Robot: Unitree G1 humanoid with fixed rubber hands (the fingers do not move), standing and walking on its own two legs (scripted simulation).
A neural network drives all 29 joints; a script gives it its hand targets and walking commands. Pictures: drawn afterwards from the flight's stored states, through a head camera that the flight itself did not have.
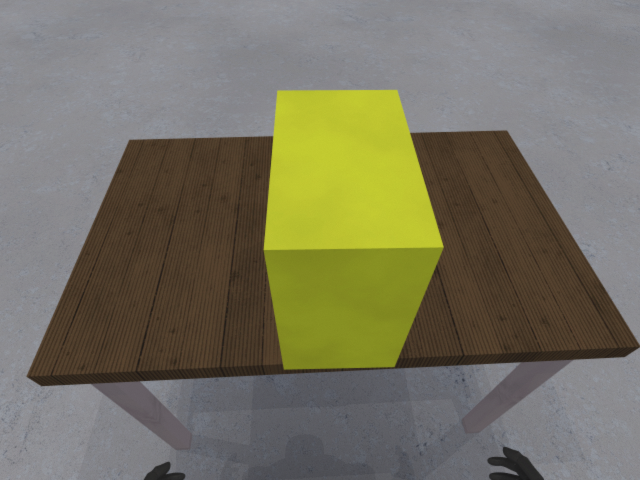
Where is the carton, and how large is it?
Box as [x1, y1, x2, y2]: [264, 90, 443, 369]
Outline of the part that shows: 277,91 264,240 264,254 284,369 394,366 443,247 397,91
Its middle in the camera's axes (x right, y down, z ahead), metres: +0.03 -0.01 +0.56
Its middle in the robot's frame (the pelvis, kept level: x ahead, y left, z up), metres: +0.42 -0.01 +0.05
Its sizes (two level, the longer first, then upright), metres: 0.283 0.168 0.292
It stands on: a table, 0.67 m high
